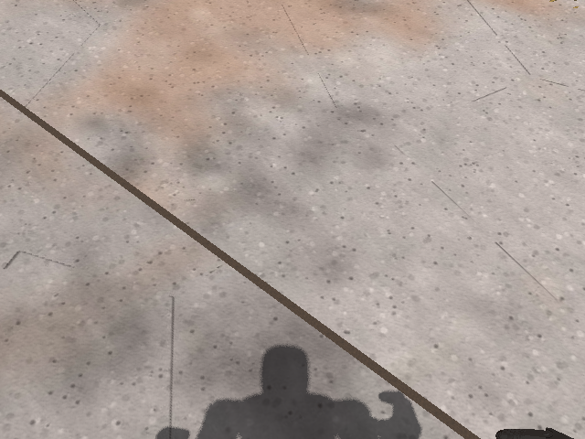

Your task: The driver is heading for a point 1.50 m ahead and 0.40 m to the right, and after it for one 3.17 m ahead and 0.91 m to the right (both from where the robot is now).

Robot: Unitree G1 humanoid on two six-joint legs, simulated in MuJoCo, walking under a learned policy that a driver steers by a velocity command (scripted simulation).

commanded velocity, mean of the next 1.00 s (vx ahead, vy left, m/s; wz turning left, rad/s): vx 0.39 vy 0.00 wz -0.32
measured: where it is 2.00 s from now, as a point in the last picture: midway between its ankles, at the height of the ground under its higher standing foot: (402, 374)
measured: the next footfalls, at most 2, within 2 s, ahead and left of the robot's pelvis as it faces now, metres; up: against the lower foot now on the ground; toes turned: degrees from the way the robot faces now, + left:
right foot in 0.16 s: +0.04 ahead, -0.14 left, +0.00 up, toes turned -12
left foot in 0.70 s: +0.20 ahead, +0.01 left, +0.00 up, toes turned -34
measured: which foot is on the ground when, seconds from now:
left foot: down 0.00-0.18, up 0.20-0.68, down 0.70-1.00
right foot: up 0.00-0.14, down 0.16-0.70, up 0.72-1.00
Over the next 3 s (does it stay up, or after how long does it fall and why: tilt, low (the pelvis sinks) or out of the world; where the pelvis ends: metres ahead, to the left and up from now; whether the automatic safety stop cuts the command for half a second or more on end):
stays up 1.08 -0.28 -0.02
